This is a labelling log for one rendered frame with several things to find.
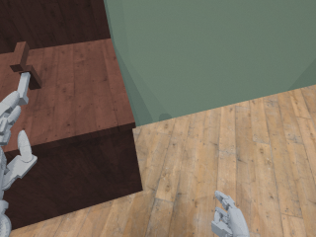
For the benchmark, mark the left robot forearm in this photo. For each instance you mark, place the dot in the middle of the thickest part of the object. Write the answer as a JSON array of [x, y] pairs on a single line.
[[5, 223]]

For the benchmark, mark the tap lever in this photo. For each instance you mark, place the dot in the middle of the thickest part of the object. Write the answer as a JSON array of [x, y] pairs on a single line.
[[23, 88]]

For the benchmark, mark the robot right hand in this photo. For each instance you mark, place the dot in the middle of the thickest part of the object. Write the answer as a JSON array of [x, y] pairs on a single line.
[[233, 221]]

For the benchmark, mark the robot left hand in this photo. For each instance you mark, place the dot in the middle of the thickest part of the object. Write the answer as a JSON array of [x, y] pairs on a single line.
[[20, 165]]

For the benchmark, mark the counter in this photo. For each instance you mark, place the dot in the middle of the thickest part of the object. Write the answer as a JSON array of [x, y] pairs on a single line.
[[78, 118]]

